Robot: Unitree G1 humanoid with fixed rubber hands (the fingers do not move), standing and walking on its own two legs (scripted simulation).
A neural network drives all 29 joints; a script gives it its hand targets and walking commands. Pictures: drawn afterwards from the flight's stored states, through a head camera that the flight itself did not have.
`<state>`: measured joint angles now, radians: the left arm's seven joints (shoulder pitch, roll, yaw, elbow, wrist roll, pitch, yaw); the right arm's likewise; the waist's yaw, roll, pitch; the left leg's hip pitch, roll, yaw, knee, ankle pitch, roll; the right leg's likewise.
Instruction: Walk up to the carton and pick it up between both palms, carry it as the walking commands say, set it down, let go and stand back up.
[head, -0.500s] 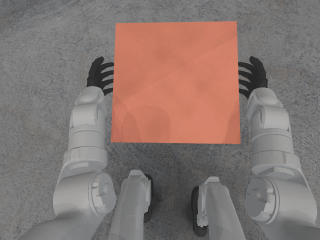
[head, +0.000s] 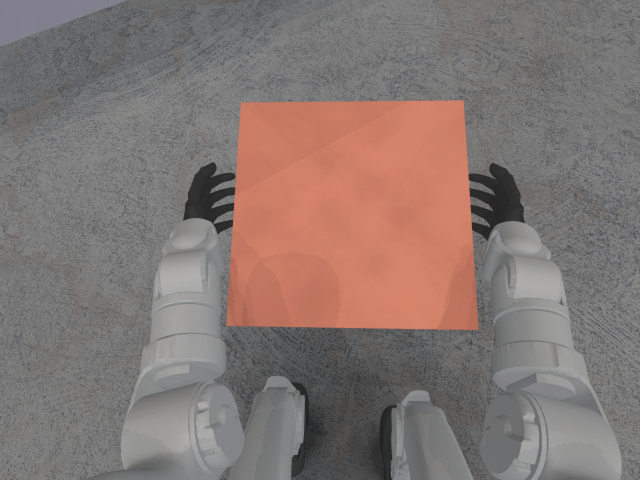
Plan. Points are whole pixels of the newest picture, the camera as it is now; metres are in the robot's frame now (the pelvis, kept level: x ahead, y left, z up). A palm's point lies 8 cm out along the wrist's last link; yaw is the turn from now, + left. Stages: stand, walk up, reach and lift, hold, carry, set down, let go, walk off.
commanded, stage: reach and lift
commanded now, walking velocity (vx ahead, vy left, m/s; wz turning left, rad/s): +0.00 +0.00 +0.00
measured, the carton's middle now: (349, 224) +0.47 +0.02 -0.13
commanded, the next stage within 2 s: none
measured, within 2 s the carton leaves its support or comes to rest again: neither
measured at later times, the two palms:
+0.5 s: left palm (172, 221) +0.40 +0.21 +0.03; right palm (542, 218) +0.42 -0.17 +0.03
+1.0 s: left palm (134, 216) +0.38 +0.21 +0.10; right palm (584, 210) +0.40 -0.17 +0.10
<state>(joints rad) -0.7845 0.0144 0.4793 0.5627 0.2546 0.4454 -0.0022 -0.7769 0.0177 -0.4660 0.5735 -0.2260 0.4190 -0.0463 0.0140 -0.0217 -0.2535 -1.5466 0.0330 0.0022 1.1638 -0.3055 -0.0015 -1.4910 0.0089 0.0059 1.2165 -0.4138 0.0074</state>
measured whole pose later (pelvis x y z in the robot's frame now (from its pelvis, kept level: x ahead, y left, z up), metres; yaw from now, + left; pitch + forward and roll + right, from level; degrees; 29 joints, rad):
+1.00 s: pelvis +0.05 +0.00 +0.12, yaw +1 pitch +19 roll -1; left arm -0.42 -0.08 0.43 0.34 0.30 0.48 -0.12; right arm -0.42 0.09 -0.43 0.36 -0.31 0.45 0.14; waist 0.02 -0.01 -0.11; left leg -0.73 0.03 0.01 0.54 -0.14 0.00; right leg -0.67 0.01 0.01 0.57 -0.23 0.01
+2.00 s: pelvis +0.07 +0.00 +0.15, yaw +1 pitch -4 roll +0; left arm -0.26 -0.10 0.32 0.20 0.31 0.69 -0.09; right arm -0.25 0.12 -0.34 0.23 -0.32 0.68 0.09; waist 0.02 -0.02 -0.01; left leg -0.08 0.02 0.01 0.23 -0.09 -0.01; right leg -0.01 0.00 0.01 0.25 -0.16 0.00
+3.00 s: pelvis +0.07 +0.00 +0.15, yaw +1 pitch -5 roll +0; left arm -0.20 -0.12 0.30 0.15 0.31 0.69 -0.08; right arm -0.19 0.12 -0.32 0.17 -0.30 0.69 0.08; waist 0.00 -0.02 0.00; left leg -0.04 0.01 0.01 0.20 -0.08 -0.01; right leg 0.02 0.00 0.01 0.21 -0.15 0.00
